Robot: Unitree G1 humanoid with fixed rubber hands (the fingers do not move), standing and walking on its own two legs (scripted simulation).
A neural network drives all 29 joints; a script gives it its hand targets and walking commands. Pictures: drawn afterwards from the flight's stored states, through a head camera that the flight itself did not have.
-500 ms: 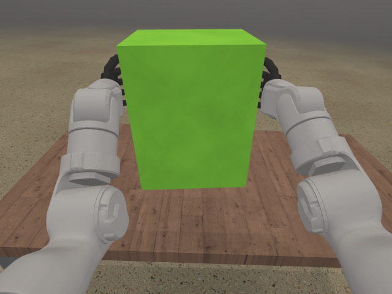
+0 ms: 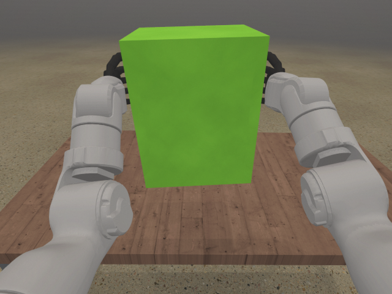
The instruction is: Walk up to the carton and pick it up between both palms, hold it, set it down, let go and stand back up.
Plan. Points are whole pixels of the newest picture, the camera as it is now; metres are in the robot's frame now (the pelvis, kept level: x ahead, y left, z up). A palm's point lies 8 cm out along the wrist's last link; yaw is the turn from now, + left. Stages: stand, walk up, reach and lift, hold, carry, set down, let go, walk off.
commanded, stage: hold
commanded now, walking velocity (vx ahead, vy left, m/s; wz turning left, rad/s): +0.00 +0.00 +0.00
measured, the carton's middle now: (195, 105) +0.37 -0.01 +0.30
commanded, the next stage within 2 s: none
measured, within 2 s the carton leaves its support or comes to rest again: neither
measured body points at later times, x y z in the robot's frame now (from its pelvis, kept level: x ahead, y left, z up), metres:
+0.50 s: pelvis +0.01 +0.01 +0.00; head -0.08 +0.03 +0.44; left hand +0.40 +0.15 +0.31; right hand +0.39 -0.15 +0.32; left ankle +0.01 +0.12 -0.75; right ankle +0.02 -0.11 -0.75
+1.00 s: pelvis +0.00 +0.00 +0.00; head -0.09 +0.02 +0.44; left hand +0.39 +0.15 +0.32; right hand +0.39 -0.15 +0.33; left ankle +0.01 +0.12 -0.75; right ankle +0.02 -0.11 -0.75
